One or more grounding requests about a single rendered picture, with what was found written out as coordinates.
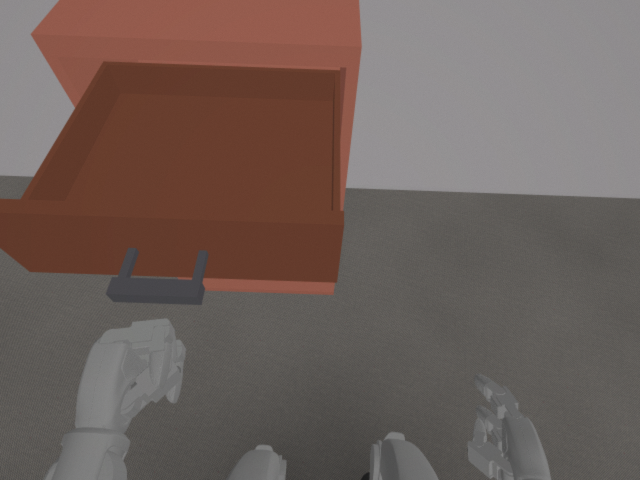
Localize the left robot thigh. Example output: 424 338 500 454
226 450 286 480

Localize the right robot thigh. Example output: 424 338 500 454
369 439 439 480

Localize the handle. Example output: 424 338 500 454
106 248 209 305

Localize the robot thigh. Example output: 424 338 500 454
226 450 286 480
369 439 439 480

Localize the cabinet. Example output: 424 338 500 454
31 0 362 295

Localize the robot left hand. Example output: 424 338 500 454
75 318 186 434

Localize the left robot forearm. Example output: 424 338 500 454
43 428 130 480

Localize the robot right hand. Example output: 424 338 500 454
467 374 551 480

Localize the drawer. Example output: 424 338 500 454
0 61 344 283

